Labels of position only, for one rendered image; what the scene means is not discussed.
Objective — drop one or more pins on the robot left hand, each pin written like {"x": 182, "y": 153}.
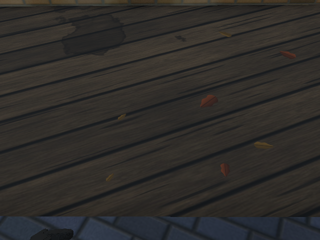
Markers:
{"x": 56, "y": 234}

